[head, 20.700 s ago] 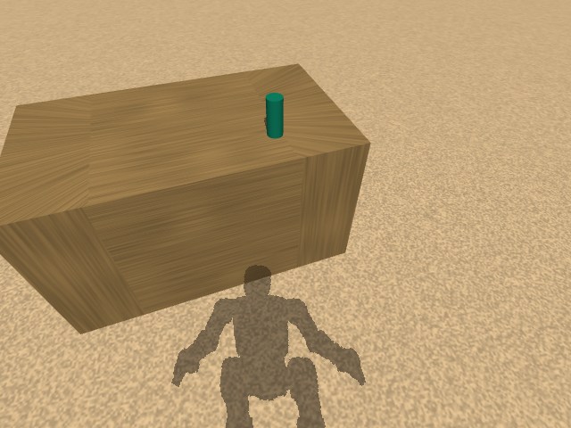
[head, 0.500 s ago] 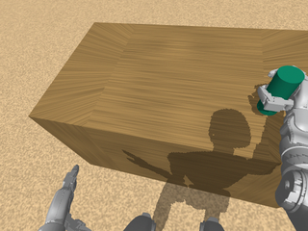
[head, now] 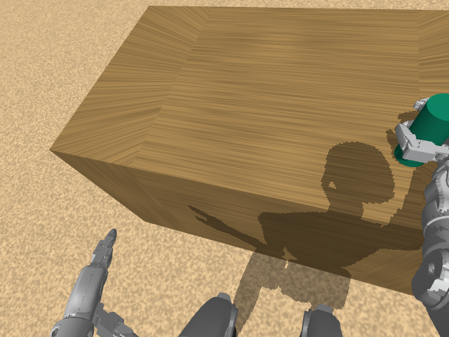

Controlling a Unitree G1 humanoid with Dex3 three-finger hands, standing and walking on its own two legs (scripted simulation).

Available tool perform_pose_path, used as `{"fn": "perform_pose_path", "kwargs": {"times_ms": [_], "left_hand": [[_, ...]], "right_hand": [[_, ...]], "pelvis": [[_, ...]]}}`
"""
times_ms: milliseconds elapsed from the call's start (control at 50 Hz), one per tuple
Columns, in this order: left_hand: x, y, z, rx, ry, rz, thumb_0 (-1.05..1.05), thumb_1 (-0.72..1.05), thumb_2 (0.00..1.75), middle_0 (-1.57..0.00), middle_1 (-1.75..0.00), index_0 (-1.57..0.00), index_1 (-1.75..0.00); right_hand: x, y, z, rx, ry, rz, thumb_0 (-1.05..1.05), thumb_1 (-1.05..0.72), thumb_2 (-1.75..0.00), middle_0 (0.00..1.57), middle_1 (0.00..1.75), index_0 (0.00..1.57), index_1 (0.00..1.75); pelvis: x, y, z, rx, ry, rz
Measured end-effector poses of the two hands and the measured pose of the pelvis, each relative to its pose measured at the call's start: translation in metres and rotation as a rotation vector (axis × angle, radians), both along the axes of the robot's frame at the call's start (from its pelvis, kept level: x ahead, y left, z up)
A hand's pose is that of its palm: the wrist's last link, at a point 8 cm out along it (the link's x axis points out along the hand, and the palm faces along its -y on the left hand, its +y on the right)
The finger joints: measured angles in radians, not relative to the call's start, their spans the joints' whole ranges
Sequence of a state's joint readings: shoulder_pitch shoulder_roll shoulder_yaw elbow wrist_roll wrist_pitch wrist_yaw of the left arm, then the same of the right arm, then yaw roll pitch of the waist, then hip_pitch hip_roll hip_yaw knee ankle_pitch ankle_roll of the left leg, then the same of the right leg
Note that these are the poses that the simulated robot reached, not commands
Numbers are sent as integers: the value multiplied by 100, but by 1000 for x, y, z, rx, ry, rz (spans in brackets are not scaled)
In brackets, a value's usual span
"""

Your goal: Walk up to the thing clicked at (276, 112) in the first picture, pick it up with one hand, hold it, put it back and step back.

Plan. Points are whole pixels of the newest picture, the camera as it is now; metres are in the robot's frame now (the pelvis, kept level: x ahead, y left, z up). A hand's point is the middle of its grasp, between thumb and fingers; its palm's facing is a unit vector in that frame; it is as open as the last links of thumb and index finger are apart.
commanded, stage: lower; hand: right
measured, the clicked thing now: (426, 133) +0.51 -0.23 +0.02
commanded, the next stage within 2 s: loosen in 0.34 s
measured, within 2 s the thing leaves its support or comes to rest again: rests again in 0.22 s
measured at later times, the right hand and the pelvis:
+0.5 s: hand (414, 138) +0.51 -0.22 +0.00, palm faces +0.25 +0.97 +0.00, open 7.4 cm; pelvis -0.01 +0.00 -0.02, yaw +0 degrees
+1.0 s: hand (417, 135) +0.52 -0.23 +0.00, palm faces +0.25 +0.97 +0.00, open 10.6 cm; pelvis +0.00 +0.00 -0.02, yaw +1 degrees
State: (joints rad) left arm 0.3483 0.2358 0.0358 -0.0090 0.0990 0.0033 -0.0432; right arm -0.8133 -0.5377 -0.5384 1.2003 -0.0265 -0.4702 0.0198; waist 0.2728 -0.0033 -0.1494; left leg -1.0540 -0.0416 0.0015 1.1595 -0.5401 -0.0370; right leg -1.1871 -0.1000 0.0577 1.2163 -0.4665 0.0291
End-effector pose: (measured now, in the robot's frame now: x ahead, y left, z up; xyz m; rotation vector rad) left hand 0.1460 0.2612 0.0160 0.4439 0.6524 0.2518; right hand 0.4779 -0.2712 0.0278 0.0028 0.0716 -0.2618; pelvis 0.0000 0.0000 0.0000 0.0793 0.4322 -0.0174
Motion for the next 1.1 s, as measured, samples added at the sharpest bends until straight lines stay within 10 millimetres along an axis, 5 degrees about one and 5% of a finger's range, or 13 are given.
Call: {"fn": "perform_pose_path", "kwargs": {"times_ms": [560, 860, 1100], "left_hand": [[-3, 0, -1, 41, -23, -7, -1, -53, 4, -6, -5, -6, -5], [-7, -1, -2, 44, -9, -2, -1, -52, 4, -6, -6, -7, -5], [-4, -3, -1, 40, -8, 3, -1, -54, 5, -6, -6, -6, -5]], "right_hand": [[3, -1, -24, 1, -16, 10, -2, 11, -114, 84, 108, 90, 110], [8, -3, -21, -6, -31, 9, -2, 15, -62, 95, 81, 97, 81], [7, -4, -24, 1, -22, 11, -1, 27, -32, 70, 52, 71, 51]], "pelvis": [[-7, 1, -19, 17, 33, 1], [-7, 0, -20, 18, 38, 3], [-4, -3, -20, 19, 39, 2]]}}
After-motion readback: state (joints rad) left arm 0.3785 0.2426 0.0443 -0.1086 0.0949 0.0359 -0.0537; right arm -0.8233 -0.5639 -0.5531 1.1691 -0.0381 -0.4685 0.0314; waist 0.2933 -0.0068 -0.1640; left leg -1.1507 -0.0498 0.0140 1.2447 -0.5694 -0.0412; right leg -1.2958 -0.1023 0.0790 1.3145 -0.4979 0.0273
